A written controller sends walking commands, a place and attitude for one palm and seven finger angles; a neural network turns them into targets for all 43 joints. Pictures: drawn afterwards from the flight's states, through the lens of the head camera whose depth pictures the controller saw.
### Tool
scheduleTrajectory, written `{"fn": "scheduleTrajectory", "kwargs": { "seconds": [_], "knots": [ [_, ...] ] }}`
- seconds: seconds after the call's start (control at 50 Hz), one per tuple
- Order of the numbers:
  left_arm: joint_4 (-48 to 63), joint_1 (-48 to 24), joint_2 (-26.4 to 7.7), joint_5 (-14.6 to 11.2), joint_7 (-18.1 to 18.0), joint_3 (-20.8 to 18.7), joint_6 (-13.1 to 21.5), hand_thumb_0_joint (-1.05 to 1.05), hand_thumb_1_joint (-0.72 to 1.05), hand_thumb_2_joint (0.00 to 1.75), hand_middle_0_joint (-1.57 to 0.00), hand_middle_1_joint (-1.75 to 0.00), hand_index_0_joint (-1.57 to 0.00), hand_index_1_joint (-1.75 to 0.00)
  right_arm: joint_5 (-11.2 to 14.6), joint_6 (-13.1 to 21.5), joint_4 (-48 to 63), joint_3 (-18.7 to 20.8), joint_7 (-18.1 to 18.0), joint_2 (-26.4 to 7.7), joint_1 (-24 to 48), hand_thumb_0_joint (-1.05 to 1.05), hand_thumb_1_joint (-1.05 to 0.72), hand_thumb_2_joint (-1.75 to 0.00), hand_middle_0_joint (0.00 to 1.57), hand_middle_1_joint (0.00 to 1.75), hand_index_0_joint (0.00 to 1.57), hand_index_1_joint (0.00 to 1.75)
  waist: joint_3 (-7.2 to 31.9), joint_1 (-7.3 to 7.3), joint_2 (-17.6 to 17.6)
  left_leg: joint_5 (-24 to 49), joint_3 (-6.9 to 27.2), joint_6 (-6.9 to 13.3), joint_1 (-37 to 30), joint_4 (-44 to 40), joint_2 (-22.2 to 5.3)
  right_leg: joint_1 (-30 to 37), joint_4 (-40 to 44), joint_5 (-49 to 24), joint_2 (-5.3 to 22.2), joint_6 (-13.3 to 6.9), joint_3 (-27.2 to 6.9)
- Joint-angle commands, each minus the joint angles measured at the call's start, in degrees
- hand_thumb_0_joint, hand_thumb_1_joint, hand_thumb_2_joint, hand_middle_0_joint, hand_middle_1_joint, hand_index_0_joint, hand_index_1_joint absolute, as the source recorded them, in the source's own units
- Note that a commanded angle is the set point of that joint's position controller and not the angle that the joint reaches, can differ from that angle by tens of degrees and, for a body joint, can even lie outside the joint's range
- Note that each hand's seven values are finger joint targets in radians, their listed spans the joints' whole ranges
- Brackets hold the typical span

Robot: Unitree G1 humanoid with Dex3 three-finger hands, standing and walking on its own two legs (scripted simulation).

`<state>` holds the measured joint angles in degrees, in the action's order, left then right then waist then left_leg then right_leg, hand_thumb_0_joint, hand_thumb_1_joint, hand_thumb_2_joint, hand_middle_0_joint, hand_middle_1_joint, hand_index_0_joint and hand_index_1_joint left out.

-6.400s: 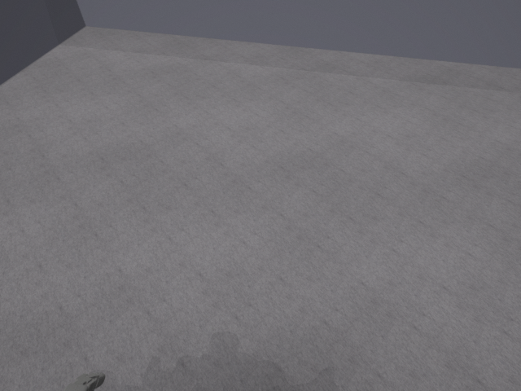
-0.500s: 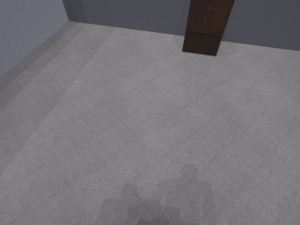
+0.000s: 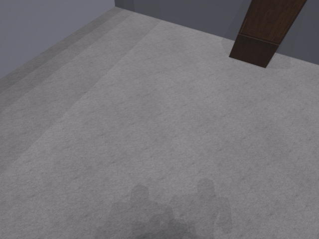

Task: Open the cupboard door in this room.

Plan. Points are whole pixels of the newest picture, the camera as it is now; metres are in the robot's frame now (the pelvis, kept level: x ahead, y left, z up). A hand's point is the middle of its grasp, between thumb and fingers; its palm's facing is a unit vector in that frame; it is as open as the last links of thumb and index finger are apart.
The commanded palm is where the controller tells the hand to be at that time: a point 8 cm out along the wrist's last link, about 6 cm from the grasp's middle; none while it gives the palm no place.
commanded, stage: stand and wait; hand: left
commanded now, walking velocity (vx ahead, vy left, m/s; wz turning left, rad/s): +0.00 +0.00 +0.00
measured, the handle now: out of the picture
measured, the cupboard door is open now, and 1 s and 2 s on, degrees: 0 0 0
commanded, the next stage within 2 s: turn or walk to find it in 0.02 s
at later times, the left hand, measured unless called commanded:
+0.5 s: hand out of the picture +0.00 +0.17 -0.17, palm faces +0.08 -0.98 -0.19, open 7.3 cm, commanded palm none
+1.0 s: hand out of the picture -0.04 +0.16 -0.17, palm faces +0.06 -0.98 -0.16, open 7.4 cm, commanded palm none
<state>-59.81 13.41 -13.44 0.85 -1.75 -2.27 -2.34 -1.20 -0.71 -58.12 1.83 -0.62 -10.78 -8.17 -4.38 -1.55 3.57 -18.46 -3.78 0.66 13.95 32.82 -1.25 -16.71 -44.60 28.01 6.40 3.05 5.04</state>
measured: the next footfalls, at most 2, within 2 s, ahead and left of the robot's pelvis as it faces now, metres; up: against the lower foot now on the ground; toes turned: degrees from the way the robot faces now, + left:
right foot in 0.24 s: +0.02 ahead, -0.12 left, +0.00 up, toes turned -3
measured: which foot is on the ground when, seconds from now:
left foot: down 0.00-1.00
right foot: up 0.00-0.22, down 0.24-1.00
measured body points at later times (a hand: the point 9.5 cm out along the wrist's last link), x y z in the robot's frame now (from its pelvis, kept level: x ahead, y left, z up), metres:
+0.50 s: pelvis +0.00 -0.01 +0.01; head +0.00 -0.01 +0.46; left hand +0.00 +0.22 -0.15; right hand +0.02 -0.24 -0.15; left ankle -0.01 +0.12 -0.73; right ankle -0.02 -0.12 -0.73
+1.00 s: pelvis -0.02 +0.00 +0.01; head -0.02 +0.00 +0.46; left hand -0.04 +0.21 -0.15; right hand -0.03 -0.21 -0.15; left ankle -0.01 +0.12 -0.73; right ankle -0.02 -0.12 -0.73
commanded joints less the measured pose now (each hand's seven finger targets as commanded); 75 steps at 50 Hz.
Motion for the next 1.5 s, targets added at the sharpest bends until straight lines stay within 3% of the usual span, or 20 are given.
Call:
{"fn": "scheduleTrajectory", "kwargs": {
  "seconds": [0.0,0.08,0.12,0.16,0.18,0.2,0.22,0.24,0.26,0.3,0.32,0.36,0.38,0.42,0.7,1.22,1.32,1.38,1.44,1.48],
  "knots": [
    [2.31,0.34,-1.61,-0.17,0.51,-0.04,0.91,0.0,0.9,0.9,-0.2,-0.3,-0.2,-0.3,-0.07,1.1,1.04,1.48,-1.4,-9.14,-1.71,0.0,-0.9,-0.9,0.2,0.3,0.2,0.3,4.48,1.36,-14.05,34.56,11.82,8.18,-6.98,-13.78,-14.03,-5.04,-5.94,0.33,-0.61,-0.58,-3.64],
    [2.02,-0.44,-1.95,-0.31,0.71,0.07,1.01,0.0,0.9,0.9,-0.2,-0.3,-0.2,-0.3,0.12,0.62,0.69,1.94,-1.1,-10.22,-2.26,0.0,-0.9,-0.9,0.2,0.3,0.2,0.3,4.39,2.2,-12.53,33.07,12.66,8.15,-6.93,-13.84,-12.86,-2.57,1.72,-1.36,-1.77,-0.08,-1.83],
    [1.73,1.37,-1.34,-0.24,0.53,0.04,1.14,0.0,0.9,0.9,-0.2,-0.3,-0.2,-0.3,0.07,0.46,0.78,2.21,-0.92,-10.01,-1.94,0.0,-0.9,-0.9,0.2,0.3,0.2,0.3,5.56,1.56,-11.74,29.49,13.05,7.85,-6.51,-13.61,-12.15,-0.54,5.7,-4.12,-2.55,-0.11,-1.17],
    [0.49,4.67,-0.88,-0.02,0.28,0.37,1.74,0.0,0.9,0.9,-0.2,-0.3,-0.2,-0.3,0.36,0.51,0.6,2.18,-0.86,-9.13,-1.56,0.0,-0.9,-0.9,0.2,0.3,0.2,0.3,7.16,0.42,-10.09,25.94,11.63,6.25,-5.94,-11.07,-10.4,4.23,15.05,-11.2,-2.7,-0.14,-0.6],
    [-0.06,6.01,-1.67,0.05,0.14,0.4,2.25,0.0,0.9,0.9,-0.2,-0.3,-0.2,-0.3,0.7,0.59,0.43,2.05,-0.73,-8.37,-1.74,0.0,-0.9,-0.9,0.2,0.3,0.2,0.3,7.74,-0.05,-7.94,22.17,10.7,4.27,-4.15,-8.9,-8.56,8.25,21.62,-17.13,-2.01,-0.39,-1.42],
    [-0.26,6.04,-3.66,0.37,-0.18,0.29,2.87,0.0,0.9,0.9,-0.2,-0.3,-0.2,-0.3,1.04,0.75,0.37,1.67,-0.54,-5.92,-2.27,0.0,-0.9,-0.9,0.2,0.3,0.2,0.3,7.48,0.32,-2.44,15.94,8.04,1.72,-0.21,-5.42,-5.7,11.52,24.44,-21.91,2.55,-1.79,-6.78],
    [0.08,4.42,-5.83,0.39,-0.25,0.27,3.14,0.0,0.9,0.9,-0.2,-0.3,-0.2,-0.3,1.25,0.65,0.77,1.01,-0.24,-3.88,-2.55,0.0,-0.9,-0.9,0.2,0.3,0.2,0.3,5.84,1.44,3.23,7.31,4.76,-0.37,2.0,-4.64,-1.99,10.18,25.98,-23.75,8.05,-4.36,-11.95],
    [0.38,2.86,-7.14,0.27,-0.12,-0.09,3.28,0.0,0.9,0.9,-0.2,-0.3,-0.2,-0.3,0.82,-0.04,0.7,0.74,-0.23,-3.4,-2.37,0.0,-0.9,-0.9,0.2,0.3,0.2,0.3,3.43,1.47,9.75,0.74,3.34,-1.48,2.31,-3.78,0.11,6.23,27.9,-21.97,10.58,-7.3,-14.73],
    [0.63,1.98,-6.95,0.24,-0.11,-0.19,3.34,0.0,0.9,0.9,-0.2,-0.3,-0.2,-0.3,0.45,-0.45,0.45,0.77,-0.27,-3.99,-2.26,0.0,-0.9,-0.9,0.2,0.3,0.2,0.3,1.17,1.21,12.29,-1.57,3.5,-1.41,1.39,-2.01,-0.39,2.89,29.48,-20.21,10.76,-8.97,-15.06],
    [0.29,1.28,-5.0,0.16,-0.09,0.42,3.2,0.0,0.9,0.9,-0.2,-0.3,-0.2,-0.3,0.34,-0.27,-1.16,0.58,-0.38,-3.66,-3.72,0.0,-0.9,-0.9,0.2,0.3,0.2,0.3,0.41,2.0,6.64,2.28,3.56,-1.2,-0.78,-3.05,-1.22,1.91,27.25,-23.55,8.38,-8.7,-12.1],
    [-0.02,0.96,-4.69,-0.06,-0.08,0.56,3.28,0.0,0.9,0.9,-0.2,-0.3,-0.2,-0.3,0.41,0.04,-2.17,0.24,-0.48,-3.41,-5.46,0.0,-0.9,-0.9,0.2,0.3,0.2,0.3,1.45,2.65,4.71,7.87,3.77,-1.06,-3.06,-6.14,-1.97,2.2,25.2,-25.26,6.71,-7.37,-9.63],
    [-0.15,1.36,-3.54,-0.34,-0.13,0.74,3.17,0.0,0.9,0.9,-0.2,-0.3,-0.2,-0.3,0.5,0.57,-3.5,-0.03,-0.56,-4.04,-6.7,0.0,-0.9,-0.9,0.2,0.3,0.2,0.3,3.38,2.1,0.59,14.23,4.76,-0.85,-5.39,-9.34,-3.99,3.28,23.7,-22.02,3.36,-4.82,-6.3],
    [-0.78,1.24,-3.02,-0.35,-0.15,0.81,2.89,0.0,0.9,0.9,-0.2,-0.3,-0.2,-0.3,0.59,0.79,-4.04,-0.1,-0.57,-4.21,-6.25,0.0,-0.9,-0.9,0.2,0.3,0.2,0.3,1.92,1.75,-2.55,15.07,5.73,-0.58,-4.85,-10.0,-4.42,3.26,23.62,-19.46,2.12,-3.96,-5.61],
    [-1.94,2.72,-2.5,-0.52,-0.19,1.05,2.86,0.0,0.9,0.9,-0.2,-0.3,-0.2,-0.3,0.66,1.24,-4.91,-0.45,-0.82,-4.05,-6.52,0.0,-0.9,-0.9,0.2,0.3,0.2,0.3,2.06,1.12,-5.47,17.42,6.34,-0.03,-3.78,-11.15,-5.12,6.24,23.57,-21.24,1.48,-3.37,-4.92],
    [-4.7,5.95,-0.46,-0.58,-0.38,1.69,3.17,0.0,0.9,0.9,-0.2,-0.3,-0.2,-0.3,0.82,1.7,-7.32,-0.72,-1.36,-2.68,-10.8,0.0,-0.9,-0.9,0.2,0.3,0.2,0.3,0.18,1.18,-3.5,13.73,5.37,-0.05,-3.89,-13.36,-4.89,7.24,26.17,-19.94,1.03,-3.64,-5.17],
    [-4.85,7.67,0.4,-0.13,-0.39,1.48,3.11,0.0,0.9,0.9,-0.2,-0.3,-0.2,-0.3,0.81,1.91,-6.58,-0.22,-1.32,-2.57,-11.86,0.0,-0.9,-0.9,0.2,0.3,0.2,0.3,-2.01,1.35,-3.93,5.4,6.0,0.63,-1.82,-15.7,-5.04,3.84,26.27,-15.32,0.25,-3.34,-6.3],
    [-3.13,6.02,-0.69,0.17,0.17,0.1,1.75,0.0,0.9,0.9,-0.2,-0.3,-0.2,-0.3,0.64,0.78,-4.91,1.03,-1.69,-4.05,-9.99,0.0,-0.9,-0.9,0.2,0.3,0.2,0.3,-2.25,1.59,-5.13,1.55,4.84,0.98,-1.64,-12.34,-7.1,-1.79,22.75,-13.36,-0.94,-4.0,-8.65],
    [-1.05,4.96,-1.16,0.48,0.67,-0.97,1.01,0.0,0.9,0.9,-0.2,-0.3,-0.2,-0.3,0.52,0.32,-2.7,2.18,-1.71,-5.87,-8.01,0.0,-0.9,-0.9,0.2,0.3,0.2,0.3,-1.98,1.35,-7.15,-4.73,6.45,1.96,0.68,-13.13,-9.46,-4.17,18.51,-10.8,-2.63,-4.13,-8.58],
    [0.2,5.61,-0.66,0.82,0.98,-1.2,1.09,0.0,0.9,0.9,-0.2,-0.3,-0.2,-0.3,0.37,0.58,-0.93,2.67,-1.6,-6.92,-6.58,0.0,-0.9,-0.9,0.2,0.3,0.2,0.3,1.25,0.77,-8.51,-6.12,8.05,3.46,2.89,-14.07,-11.65,-1.92,13.64,-12.57,-3.78,-3.64,-6.93],
    [0.16,6.88,-0.53,0.82,0.93,-1.06,1.49,0.0,0.9,0.9,-0.2,-0.3,-0.2,-0.3,0.41,0.86,-0.21,2.64,-1.46,-6.73,-5.41,0.0,-0.9,-0.9,0.2,0.3,0.2,0.3,3.51,0.13,-6.74,-3.88,6.73,3.21,3.05,-11.82,-10.62,0.01,14.37,-15.21,-3.2,-3.81,-8.13]
  ]
}}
